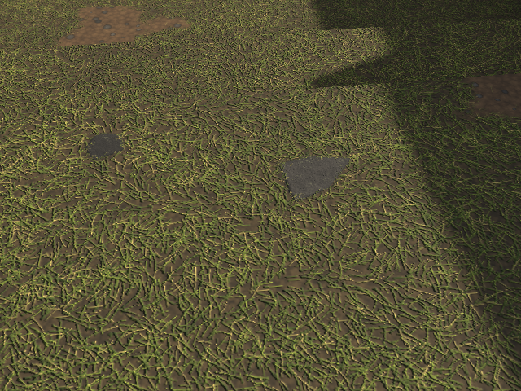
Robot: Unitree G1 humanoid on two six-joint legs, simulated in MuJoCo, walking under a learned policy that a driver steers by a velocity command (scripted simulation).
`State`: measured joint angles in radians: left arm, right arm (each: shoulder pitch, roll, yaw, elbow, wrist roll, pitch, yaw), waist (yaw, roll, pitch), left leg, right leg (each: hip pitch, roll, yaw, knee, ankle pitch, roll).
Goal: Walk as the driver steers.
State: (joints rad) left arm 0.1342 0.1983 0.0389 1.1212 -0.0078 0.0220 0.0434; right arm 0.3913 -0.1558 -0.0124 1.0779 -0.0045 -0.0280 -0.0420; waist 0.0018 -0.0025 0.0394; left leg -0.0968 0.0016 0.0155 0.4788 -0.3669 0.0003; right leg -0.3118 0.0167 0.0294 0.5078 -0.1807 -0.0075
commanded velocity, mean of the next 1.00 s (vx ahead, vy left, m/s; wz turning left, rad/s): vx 0.08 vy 0.00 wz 0.00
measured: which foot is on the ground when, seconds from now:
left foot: down 0.00-0.94, up 0.96-1.00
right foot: down 0.00-1.00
